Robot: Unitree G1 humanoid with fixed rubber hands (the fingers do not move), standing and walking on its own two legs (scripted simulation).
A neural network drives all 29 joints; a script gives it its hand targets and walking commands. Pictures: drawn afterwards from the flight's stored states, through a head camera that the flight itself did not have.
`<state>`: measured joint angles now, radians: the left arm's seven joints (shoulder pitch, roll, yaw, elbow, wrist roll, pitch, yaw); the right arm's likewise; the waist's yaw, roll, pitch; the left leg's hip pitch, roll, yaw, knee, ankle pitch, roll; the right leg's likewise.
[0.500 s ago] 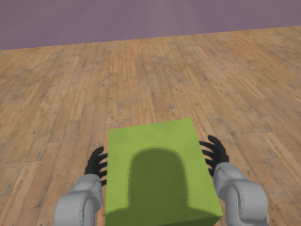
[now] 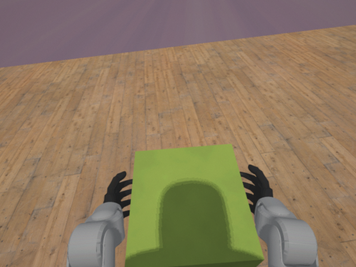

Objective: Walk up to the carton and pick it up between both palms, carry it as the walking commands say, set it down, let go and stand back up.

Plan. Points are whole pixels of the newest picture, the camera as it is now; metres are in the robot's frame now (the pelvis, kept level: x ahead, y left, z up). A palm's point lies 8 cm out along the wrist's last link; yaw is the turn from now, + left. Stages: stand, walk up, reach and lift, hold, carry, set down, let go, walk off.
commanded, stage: carry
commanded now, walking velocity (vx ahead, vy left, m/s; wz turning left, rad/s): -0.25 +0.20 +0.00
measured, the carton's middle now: (189, 220) +0.24 -0.01 +0.03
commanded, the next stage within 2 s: none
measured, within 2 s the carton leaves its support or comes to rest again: neither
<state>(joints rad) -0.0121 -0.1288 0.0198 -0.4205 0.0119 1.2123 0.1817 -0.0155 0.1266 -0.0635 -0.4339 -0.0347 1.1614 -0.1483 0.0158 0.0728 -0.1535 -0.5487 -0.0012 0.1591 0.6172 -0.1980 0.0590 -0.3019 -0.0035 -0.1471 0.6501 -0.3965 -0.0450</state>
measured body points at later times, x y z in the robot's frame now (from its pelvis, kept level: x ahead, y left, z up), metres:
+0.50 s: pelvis -0.20 +0.14 +0.01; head -0.21 +0.16 +0.46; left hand +0.03 +0.31 +0.07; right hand +0.06 +0.01 +0.09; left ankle -0.16 +0.26 -0.72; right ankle -0.15 +0.00 -0.64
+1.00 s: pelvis -0.39 +0.25 +0.02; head -0.39 +0.22 +0.47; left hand -0.14 +0.38 +0.11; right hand -0.13 +0.09 +0.11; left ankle -0.40 +0.43 -0.65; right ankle -0.31 +0.11 -0.72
